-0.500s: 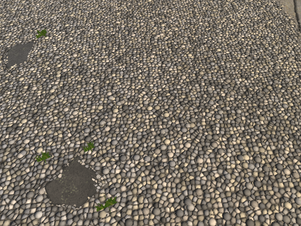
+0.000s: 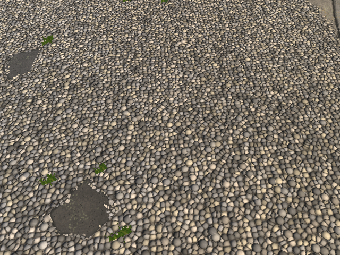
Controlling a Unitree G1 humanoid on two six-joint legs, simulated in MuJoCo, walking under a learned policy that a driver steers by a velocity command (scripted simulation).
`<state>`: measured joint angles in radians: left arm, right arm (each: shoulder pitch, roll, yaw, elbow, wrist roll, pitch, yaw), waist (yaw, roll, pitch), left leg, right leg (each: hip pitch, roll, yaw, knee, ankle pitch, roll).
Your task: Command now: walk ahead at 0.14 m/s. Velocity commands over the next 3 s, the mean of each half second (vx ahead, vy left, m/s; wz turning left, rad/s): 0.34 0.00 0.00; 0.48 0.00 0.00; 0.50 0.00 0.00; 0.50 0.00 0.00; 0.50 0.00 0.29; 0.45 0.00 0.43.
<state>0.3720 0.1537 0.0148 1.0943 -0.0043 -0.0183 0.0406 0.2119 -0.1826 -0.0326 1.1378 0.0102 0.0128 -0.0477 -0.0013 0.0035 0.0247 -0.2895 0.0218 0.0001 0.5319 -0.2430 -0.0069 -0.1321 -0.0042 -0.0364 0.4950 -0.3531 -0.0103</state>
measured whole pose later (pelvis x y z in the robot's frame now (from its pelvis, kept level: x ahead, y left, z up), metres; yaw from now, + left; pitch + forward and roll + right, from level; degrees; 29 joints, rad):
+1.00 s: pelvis +0.46 -0.02 +0.01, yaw +0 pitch +1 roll -2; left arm 0.35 0.22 0.05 1.02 0.00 -0.10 -0.02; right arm 0.14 -0.26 -0.07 0.91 0.01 -0.08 -0.02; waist 0.05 0.04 -0.01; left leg -0.71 0.16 -0.04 0.94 -0.07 0.03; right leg -0.11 0.07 -0.08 0.25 -0.16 -0.08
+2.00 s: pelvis +1.04 -0.02 +0.01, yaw -1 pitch +1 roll +0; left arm 0.24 0.23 0.06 0.95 0.01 -0.10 -0.03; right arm 0.22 -0.26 -0.07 0.94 0.02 -0.09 -0.01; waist 0.02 0.04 0.02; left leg -0.52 0.09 -0.02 1.15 -0.32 0.05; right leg -0.27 0.05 -0.07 0.39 -0.14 -0.08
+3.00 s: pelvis +1.61 +0.07 +0.00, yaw +23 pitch +2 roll +0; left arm 0.10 0.26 0.05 0.79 0.01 -0.12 -0.03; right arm 0.31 -0.28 -0.06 0.80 0.00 -0.04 -0.02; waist -0.01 0.02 0.03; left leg -0.38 -0.07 -0.11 1.17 -0.51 -0.01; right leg -0.39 0.05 0.02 0.49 -0.13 -0.03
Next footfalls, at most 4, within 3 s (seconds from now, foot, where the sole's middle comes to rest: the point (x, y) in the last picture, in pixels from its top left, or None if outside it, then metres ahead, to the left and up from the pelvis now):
0.70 right None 0.49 -0.10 -0.77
1.26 left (146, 189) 0.80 0.14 -0.77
1.82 right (197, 134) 1.12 -0.11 -0.77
2.38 left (151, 93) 1.43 0.14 -0.77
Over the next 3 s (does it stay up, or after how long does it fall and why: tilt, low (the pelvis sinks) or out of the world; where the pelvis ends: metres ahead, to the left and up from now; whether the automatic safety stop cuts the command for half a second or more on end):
stays up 1.61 0.07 0.00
